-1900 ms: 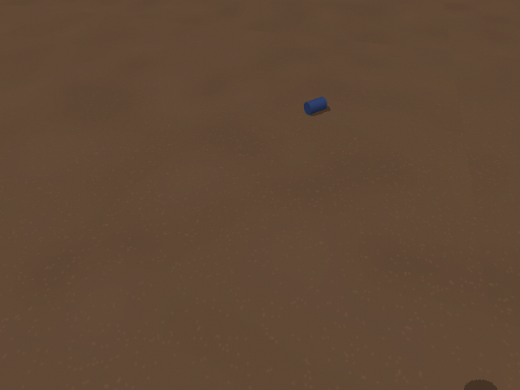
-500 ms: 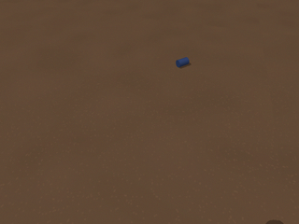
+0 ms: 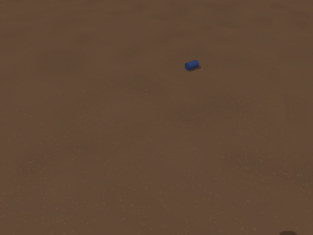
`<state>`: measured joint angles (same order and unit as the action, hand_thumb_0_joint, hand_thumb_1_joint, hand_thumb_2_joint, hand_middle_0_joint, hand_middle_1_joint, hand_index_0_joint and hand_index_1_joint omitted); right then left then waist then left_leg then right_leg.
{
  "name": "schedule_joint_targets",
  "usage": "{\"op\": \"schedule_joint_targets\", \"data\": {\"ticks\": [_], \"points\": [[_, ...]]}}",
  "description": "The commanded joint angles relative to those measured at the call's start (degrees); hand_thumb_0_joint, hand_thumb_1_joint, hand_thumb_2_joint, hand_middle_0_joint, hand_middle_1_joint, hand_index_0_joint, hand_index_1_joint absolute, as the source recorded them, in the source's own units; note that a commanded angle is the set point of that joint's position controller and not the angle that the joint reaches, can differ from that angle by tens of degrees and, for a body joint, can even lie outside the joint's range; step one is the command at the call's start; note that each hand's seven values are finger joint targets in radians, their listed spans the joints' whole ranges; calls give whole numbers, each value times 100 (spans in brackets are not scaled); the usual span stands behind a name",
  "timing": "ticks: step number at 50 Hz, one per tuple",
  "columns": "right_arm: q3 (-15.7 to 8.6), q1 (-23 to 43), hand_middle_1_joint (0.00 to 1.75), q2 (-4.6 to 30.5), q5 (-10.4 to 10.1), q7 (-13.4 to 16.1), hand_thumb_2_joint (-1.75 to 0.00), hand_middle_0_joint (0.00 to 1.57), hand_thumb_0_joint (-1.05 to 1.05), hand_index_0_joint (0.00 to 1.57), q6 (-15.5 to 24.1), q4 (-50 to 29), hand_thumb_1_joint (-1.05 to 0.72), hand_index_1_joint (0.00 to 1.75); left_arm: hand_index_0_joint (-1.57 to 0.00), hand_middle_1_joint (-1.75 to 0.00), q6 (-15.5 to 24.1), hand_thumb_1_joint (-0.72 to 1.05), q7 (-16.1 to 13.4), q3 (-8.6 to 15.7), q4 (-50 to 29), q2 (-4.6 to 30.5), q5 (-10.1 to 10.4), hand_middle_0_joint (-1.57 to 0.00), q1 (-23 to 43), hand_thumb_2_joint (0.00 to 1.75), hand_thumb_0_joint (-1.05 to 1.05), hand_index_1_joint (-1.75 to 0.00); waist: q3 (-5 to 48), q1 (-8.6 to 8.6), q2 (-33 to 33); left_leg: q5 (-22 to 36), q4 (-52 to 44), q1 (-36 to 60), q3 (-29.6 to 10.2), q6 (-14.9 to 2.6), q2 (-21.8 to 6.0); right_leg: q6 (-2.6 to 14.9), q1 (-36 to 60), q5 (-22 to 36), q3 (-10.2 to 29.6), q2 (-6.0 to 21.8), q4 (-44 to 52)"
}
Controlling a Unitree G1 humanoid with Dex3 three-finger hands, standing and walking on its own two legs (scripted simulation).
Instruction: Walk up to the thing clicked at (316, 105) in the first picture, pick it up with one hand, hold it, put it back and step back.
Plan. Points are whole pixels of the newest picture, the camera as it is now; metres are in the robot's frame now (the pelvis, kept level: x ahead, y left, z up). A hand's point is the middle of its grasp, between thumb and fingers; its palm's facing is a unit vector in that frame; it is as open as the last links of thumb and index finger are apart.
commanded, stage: stand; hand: left
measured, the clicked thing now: (191, 65) +1.99 -0.35 -0.74
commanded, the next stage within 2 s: walk up in 0.52 s
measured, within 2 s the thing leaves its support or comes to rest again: neither
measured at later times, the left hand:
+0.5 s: hand out of the picture +0.07 +0.25 -0.16, palm faces -0.03 -0.94 -0.35, open 7.4 cm
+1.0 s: hand (100, 233) +0.17 +0.18 -0.13, palm faces +0.20 -0.91 -0.37, open 7.4 cm
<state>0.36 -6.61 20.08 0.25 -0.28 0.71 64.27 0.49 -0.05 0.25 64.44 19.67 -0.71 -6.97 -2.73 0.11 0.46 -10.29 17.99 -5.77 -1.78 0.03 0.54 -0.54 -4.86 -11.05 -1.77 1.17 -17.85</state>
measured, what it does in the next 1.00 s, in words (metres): walks ahead: right foot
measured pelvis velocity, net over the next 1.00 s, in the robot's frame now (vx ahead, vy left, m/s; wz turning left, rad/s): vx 0.13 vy -0.11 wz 0.19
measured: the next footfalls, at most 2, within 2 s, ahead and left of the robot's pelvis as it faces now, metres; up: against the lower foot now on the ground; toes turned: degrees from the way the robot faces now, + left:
right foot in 0.86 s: +0.17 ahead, -0.22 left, +0.00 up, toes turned +4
left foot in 1.22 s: +0.38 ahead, +0.00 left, +0.00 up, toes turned +21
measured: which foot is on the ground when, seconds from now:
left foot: down 0.00-0.86, up 0.88-1.00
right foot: down 0.00-0.58, up 0.60-0.84, down 0.86-1.00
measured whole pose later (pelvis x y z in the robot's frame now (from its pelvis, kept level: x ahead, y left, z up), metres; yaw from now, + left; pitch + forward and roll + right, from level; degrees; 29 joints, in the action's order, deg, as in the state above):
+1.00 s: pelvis +0.13 -0.11 -0.01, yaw +11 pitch -2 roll +0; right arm -5.5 -16.8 27.1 1.1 -1.5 3.1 59.4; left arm 1.9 6.2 6.1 52.4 23.6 -2.7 -10.3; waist 0.0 2.0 1.2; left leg -21.3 61.9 -25.4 -0.7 -2.4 -1.6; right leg 0.8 -9.4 -17.6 -6.1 2.0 -28.4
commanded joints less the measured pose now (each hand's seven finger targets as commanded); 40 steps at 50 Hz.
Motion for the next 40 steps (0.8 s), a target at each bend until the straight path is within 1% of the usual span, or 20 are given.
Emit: {"op": "schedule_joint_targets", "data": {"ticks": [1,6,9,14,19,21,25,26,27,28,29,30,31,32,34,35,36,37,38,40], "points": [[-197,187,30,1204,17,108,-90,20,0,20,106,-339,-90,30,-20,-30,124,90,-61,214,-309,1228,7,-20,202,90,0,-30,347,13,-69,979,-203,-92,-520,-147,-754,167,104,835,532,679,261],[-191,215,30,1219,17,100,-90,20,0,20,105,-334,-90,30,-20,-30,120,90,-55,210,-314,1226,18,-20,184,90,0,-30,326,35,-45,902,-227,-61,-529,-142,-759,168,45,705,543,670,280],[-191,185,30,1211,22,105,-90,20,0,20,115,-337,-90,30,-20,-30,120,90,-54,212,-334,1231,0,-20,206,90,0,-30,375,8,-33,998,-204,-98,-494,-141,-754,175,145,905,552,688,248],[-195,170,30,1235,25,111,-90,20,0,20,126,-328,-90,30,-20,-30,109,90,-49,208,-341,1218,5,-20,182,90,0,-30,443,38,-19,1182,-207,-64,-489,-145,-776,184,180,940,549,687,191],[-201,210,30,1222,15,108,-90,20,0,20,119,-330,-90,30,-20,-30,111,90,-60,198,-326,1233,5,-20,149,90,0,-30,393,38,-94,1130,-196,16,-500,-132,-759,164,70,890,521,669,215],[-215,171,30,1244,15,108,-90,20,0,20,115,-342,-90,30,-20,-30,120,90,-67,203,-329,1227,-4,-20,174,90,0,-30,433,19,-118,1207,-158,-1,-498,-170,-776,166,169,1033,532,693,199],[-185,134,30,1200,24,104,-90,20,0,20,114,-332,-90,30,-20,-30,117,90,-61,208,-340,1243,21,-20,218,90,0,-30,321,5,-75,1079,-235,-93,-491,-131,-753,155,123,872,540,678,222],[-724,-634,30,2008,34,27,-90,20,0,20,262,-607,-90,30,-20,-30,113,90,265,893,-891,2091,-224,-20,445,90,0,-30,822,52,-743,-1892,229,-464,-1036,-582,-755,320,114,-2269,167,467,-599],[-847,-601,30,2237,108,-28,-90,20,0,20,300,-623,-90,30,-20,-30,57,90,382,906,-1001,2011,-300,-20,739,90,0,-30,272,-17,-236,-2686,26,-786,-1443,-665,-970,369,-701,-2736,186,466,-1100],[-918,-661,30,2303,135,-46,-90,20,0,20,349,-719,-90,30,-20,-30,37,90,488,895,-1236,1752,-319,-20,966,90,0,-30,-12,-96,195,-3070,-130,-561,-2147,-939,-1290,335,-1695,-2321,320,395,-1764],[-991,-835,30,2297,164,-31,-90,20,0,20,397,-850,-90,30,-20,-30,18,90,572,915,-1413,1586,-317,-20,1175,90,0,-30,-166,-215,482,-3253,-447,-304,-3115,-1260,-1745,272,-2560,-1839,549,275,-2730],[-1031,-999,30,2288,169,1,-90,20,0,20,459,-906,-90,30,-20,-30,12,90,618,927,-1571,1496,-338,-20,1435,90,0,-30,-296,-275,433,-3309,-745,-66,-3589,-1497,-2001,187,-3233,-1571,834,343,-3250],[-1036,-982,30,2261,128,45,-90,20,0,20,529,-984,-90,30,-20,-30,33,90,646,929,-1606,1557,-328,-20,1296,90,0,-30,45,-145,348,-3158,-731,357,-3556,-1476,-2056,202,-3455,-1474,1093,496,-3621],[-1016,-1005,30,2204,122,61,-90,20,0,20,557,-1052,-90,30,-20,-30,41,90,673,924,-1569,1585,-305,-20,1024,90,0,-30,393,-63,405,-3155,-713,666,-3217,-1407,-1894,179,-3484,-1546,1016,518,-3670],[-1021,-760,30,2141,180,60,-90,20,0,20,552,-1195,-90,30,-20,-30,60,90,739,934,-1633,1622,-282,-20,966,90,0,-30,264,30,736,-2903,-758,215,-2708,-1299,-1693,94,-3088,-1782,963,550,-3204],[-1017,-776,30,2117,204,49,-90,20,0,20,536,-1232,-90,30,-20,-30,59,90,771,935,-1681,1636,-300,-20,1069,90,0,-30,189,-23,791,-2597,-718,29,-2381,-1271,-1513,52,-2858,-1757,787,452,-2870],[-1013,-879,30,2133,231,35,-90,20,0,20,529,-1238,-90,30,-20,-30,46,90,795,945,-1690,1634,-309,-20,1211,90,0,-30,16,-89,814,-2565,-784,-348,-2223,-1246,-1381,0,-2612,-1688,621,347,-2774],[-1035,-818,30,2202,240,31,-90,20,0,20,540,-1261,-90,30,-20,-30,32,90,815,949,-1758,1625,-302,-20,1202,90,0,-30,-39,-44,986,-2468,-788,-473,-2091,-1220,-1381,4,-2396,-1665,561,350,-2544],[-1045,-718,30,2248,233,30,-90,20,0,20,550,-1279,-90,30,-20,-30,35,90,821,959,-1751,1657,-283,-20,1080,90,0,-30,-25,53,1057,-2391,-726,-678,-2009,-1164,-1350,11,-2029,-1594,567,377,-2308],[-1035,-364,30,2222,270,10,-90,20,0,20,520,-1355,-90,30,-20,-30,43,90,809,996,-1591,1656,-252,-20,544,90,0,-30,117,362,1026,-2255,-453,-1365,-1536,-1005,-1057,-10,-865,-1404,146,200,-1881]]}}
